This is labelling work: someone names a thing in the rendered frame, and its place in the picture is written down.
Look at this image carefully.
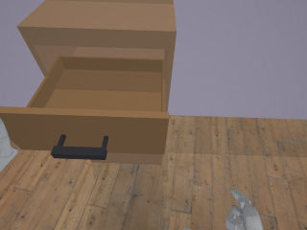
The drawer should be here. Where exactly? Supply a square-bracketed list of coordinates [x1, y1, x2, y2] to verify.
[0, 56, 170, 155]

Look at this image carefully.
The robot left hand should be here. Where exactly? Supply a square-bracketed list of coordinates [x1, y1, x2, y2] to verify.
[0, 118, 18, 172]

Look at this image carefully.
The cabinet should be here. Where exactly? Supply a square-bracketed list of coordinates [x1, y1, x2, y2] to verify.
[16, 0, 177, 165]

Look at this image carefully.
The handle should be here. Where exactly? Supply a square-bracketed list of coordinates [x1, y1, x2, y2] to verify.
[51, 134, 108, 160]

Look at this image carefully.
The robot right hand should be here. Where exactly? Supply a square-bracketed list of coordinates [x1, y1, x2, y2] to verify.
[225, 188, 264, 230]

